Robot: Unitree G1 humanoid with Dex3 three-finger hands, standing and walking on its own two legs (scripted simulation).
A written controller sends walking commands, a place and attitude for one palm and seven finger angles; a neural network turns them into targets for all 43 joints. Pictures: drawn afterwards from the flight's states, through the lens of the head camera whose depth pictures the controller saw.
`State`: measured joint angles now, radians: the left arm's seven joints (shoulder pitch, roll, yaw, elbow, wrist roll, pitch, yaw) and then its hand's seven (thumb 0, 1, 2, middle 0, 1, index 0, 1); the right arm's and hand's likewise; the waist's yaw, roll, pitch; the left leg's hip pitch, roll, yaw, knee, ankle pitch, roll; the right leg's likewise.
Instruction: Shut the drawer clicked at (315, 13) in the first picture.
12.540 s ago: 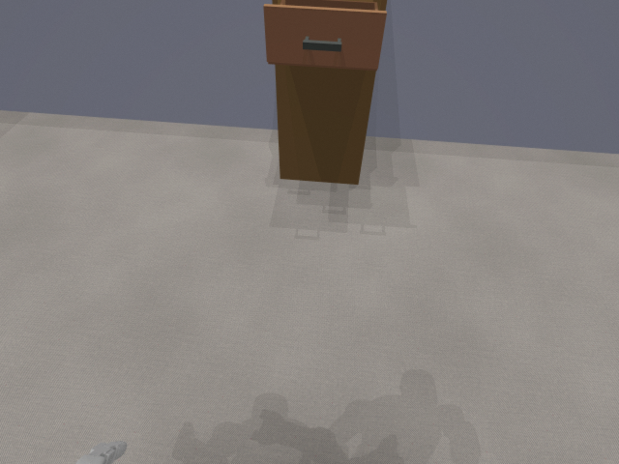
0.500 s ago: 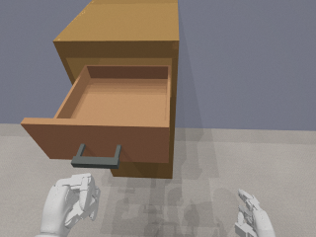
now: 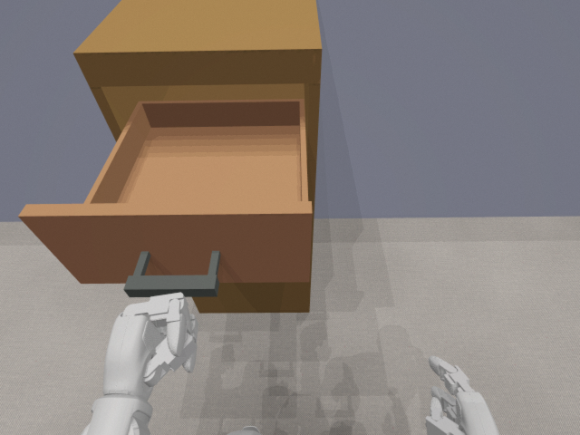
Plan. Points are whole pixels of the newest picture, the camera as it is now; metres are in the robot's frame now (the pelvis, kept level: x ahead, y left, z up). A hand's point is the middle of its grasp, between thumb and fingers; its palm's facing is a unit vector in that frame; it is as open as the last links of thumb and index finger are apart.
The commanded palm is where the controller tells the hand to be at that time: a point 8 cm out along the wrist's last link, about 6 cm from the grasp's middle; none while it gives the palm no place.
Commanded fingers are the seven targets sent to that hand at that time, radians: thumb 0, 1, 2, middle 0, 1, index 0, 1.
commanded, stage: bring the fist close to the handle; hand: left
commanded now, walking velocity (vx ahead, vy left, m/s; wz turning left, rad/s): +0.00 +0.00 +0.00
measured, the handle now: (176, 272) +0.31 +0.16 +0.08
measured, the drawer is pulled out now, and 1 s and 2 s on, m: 0.30 0.25 0.12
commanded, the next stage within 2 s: push the drawer shut in 0.20 s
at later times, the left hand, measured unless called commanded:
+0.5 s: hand (210, 332) +0.23 +0.10 +0.08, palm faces -0.02 -1.00 -0.02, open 3.3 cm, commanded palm +0.21 +0.17 +0.08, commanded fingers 0.00 0.90 0.90 -1.40 -1.60 -1.40 -1.60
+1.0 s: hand (210, 296) +0.28 +0.11 +0.08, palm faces +0.00 -1.00 -0.05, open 3.1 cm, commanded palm +0.28 +0.17 +0.08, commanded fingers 0.00 0.90 0.90 -1.40 -1.60 -1.40 -1.60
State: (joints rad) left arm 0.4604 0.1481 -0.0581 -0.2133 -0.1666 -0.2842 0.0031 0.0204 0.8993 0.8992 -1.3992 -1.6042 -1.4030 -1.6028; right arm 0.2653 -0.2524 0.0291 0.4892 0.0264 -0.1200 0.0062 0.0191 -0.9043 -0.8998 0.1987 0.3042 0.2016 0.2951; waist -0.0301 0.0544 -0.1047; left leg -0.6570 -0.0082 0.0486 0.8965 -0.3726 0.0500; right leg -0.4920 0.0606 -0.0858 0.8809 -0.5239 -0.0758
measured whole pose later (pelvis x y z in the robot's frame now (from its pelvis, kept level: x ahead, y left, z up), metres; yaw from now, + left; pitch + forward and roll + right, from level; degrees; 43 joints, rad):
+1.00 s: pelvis -0.01 -0.01 +0.00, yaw +1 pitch +6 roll -1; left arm 0.06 0.19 -0.04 0.13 -0.17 -0.27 0.03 0.00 0.77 0.94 -1.40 -1.60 -1.41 -1.60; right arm 0.21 -0.26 0.05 0.58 0.04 -0.05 -0.02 0.02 -0.91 -0.90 0.20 0.30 0.20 0.30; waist -0.03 0.05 -0.06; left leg -0.64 0.00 0.03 0.85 -0.33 0.03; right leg -0.47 0.07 -0.11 0.85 -0.49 -0.09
